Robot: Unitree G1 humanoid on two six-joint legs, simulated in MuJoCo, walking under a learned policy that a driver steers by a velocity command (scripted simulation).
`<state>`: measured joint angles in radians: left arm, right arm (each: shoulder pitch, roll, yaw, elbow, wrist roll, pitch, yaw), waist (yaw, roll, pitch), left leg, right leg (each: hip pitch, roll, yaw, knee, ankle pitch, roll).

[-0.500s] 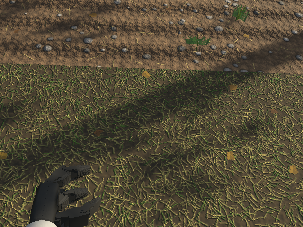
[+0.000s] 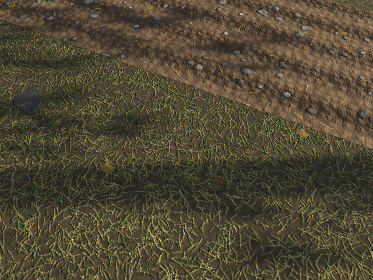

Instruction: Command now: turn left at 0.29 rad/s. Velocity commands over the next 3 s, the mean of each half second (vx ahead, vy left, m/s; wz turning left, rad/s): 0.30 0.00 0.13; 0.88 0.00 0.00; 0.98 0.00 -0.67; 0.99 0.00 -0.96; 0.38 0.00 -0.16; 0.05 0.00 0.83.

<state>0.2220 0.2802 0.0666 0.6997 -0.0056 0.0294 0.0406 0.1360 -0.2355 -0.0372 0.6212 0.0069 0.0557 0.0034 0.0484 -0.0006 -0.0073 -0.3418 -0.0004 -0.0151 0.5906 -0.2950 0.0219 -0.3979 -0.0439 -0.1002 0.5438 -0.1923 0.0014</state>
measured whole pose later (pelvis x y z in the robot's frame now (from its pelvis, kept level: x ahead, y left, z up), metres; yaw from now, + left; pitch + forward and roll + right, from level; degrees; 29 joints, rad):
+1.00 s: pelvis +0.47 +0.05 +0.01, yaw +0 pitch +0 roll +2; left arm 0.15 0.26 0.04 0.78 0.03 -0.05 -0.05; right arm 0.46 -0.26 -0.06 0.93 -0.02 -0.09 0.02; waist -0.03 -0.04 0.00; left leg -0.03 -0.11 0.08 0.30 -0.27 0.10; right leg -0.72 -0.12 0.03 1.06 -0.11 -0.07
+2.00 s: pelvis +1.39 -0.16 -0.01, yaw -48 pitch +2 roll +2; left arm -0.08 0.33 0.03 0.58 0.03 0.00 -0.10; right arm 0.53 -0.31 -0.05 0.93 -0.03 -0.11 0.00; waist -0.08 -0.03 0.04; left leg 0.19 0.01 0.29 0.21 -0.32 -0.05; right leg -0.79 -0.05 -0.11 0.89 -0.03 -0.14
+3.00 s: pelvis +1.68 -0.55 +0.00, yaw -25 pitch +2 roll -1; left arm 0.11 0.28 0.07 0.74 0.01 -0.02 0.02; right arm 0.15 -0.35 -0.11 0.53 0.02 0.07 -0.04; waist -0.02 0.05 0.03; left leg -0.46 -0.19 -0.30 0.68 -0.34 0.01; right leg -0.37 0.06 0.13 0.51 -0.14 0.02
